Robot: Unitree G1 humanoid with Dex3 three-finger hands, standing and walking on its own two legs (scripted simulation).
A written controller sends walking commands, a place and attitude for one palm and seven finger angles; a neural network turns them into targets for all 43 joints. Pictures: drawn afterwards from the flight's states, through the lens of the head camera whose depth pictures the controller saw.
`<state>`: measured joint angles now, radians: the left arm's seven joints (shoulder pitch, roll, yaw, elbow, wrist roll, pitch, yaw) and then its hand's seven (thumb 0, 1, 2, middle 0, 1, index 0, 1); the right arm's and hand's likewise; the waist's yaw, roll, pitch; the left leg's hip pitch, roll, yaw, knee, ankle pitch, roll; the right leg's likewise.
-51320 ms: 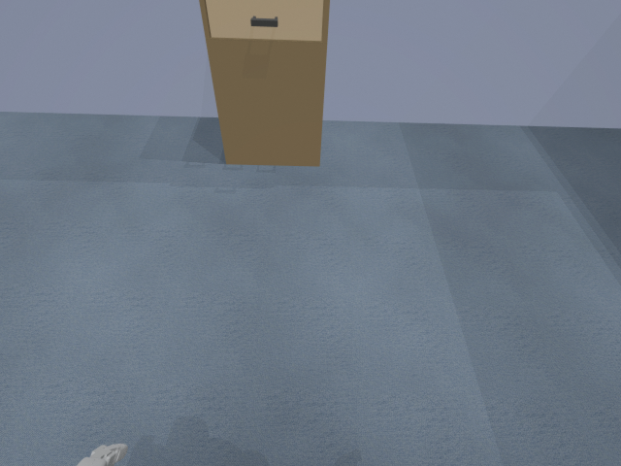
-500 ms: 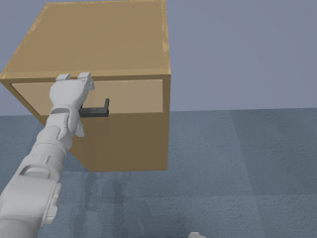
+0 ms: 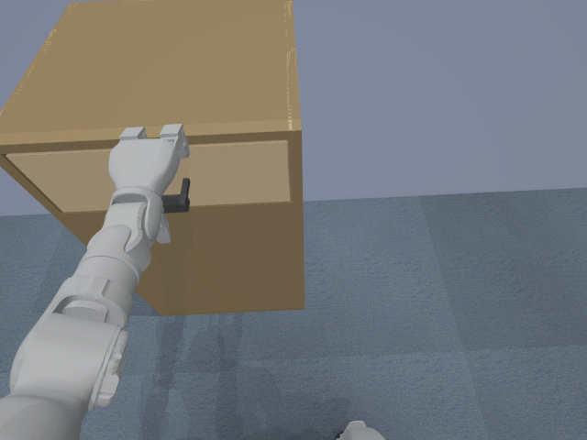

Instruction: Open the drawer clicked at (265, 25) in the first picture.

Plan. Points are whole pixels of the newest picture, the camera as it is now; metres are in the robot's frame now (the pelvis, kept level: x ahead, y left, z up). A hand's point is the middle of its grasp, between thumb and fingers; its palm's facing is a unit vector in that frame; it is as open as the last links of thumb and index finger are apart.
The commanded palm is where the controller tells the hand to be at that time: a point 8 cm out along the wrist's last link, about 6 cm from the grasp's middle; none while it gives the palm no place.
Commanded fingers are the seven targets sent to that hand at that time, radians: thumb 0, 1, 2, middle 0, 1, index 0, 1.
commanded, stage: move the hooked fingers above the handle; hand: left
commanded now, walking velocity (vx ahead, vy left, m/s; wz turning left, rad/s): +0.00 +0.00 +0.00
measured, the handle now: (159, 194) +0.52 +0.22 -0.02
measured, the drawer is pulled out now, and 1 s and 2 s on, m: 0.00 0.00 0.00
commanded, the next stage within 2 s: lower the fingers behind the handle in 1.94 s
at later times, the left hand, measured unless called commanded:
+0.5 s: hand (153, 189) +0.48 +0.20 +0.04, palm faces +0.13 -0.06 -0.99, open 13.7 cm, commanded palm +0.46 +0.24 +0.09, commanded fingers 0.00 -0.50 0.30 -0.30 -1.20 -0.30 -1.20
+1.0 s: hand (127, 216) +0.45 +0.25 +0.01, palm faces -0.13 +0.02 -0.99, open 13.8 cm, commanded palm +0.45 +0.24 +0.08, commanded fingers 0.00 -0.50 0.30 -0.30 -1.20 -0.30 -1.20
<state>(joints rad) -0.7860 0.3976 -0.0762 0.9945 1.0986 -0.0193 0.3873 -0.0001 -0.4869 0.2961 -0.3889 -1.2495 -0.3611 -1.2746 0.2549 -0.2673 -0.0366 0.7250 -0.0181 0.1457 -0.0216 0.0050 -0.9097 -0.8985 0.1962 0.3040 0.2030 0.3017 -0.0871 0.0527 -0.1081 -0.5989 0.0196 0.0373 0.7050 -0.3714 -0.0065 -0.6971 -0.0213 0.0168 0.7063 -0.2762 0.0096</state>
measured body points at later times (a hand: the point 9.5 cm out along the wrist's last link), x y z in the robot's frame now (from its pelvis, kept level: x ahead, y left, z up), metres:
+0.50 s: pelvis -0.01 +0.01 -0.01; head +0.09 +0.01 +0.42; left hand +0.46 +0.20 +0.09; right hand +0.02 -0.28 -0.14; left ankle -0.03 +0.13 -0.71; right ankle +0.03 -0.12 -0.71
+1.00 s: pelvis -0.02 +0.01 -0.01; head +0.09 +0.00 +0.42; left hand +0.45 +0.24 +0.06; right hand -0.01 -0.28 -0.14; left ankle -0.03 +0.13 -0.71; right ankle +0.03 -0.12 -0.71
